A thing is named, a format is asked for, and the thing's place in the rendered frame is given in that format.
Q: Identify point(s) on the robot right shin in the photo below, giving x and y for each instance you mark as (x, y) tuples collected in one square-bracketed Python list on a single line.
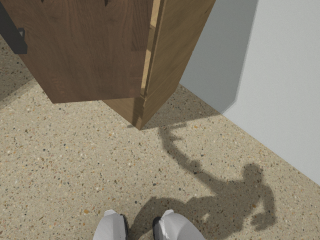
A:
[(166, 213)]

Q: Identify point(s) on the cupboard door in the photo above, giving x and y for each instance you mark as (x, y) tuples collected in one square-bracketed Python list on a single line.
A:
[(84, 50)]

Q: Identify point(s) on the robot right foot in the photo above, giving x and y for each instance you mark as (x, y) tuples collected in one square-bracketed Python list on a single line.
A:
[(155, 228)]

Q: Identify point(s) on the handle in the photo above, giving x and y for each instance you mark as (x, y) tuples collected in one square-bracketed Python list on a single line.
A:
[(15, 38)]

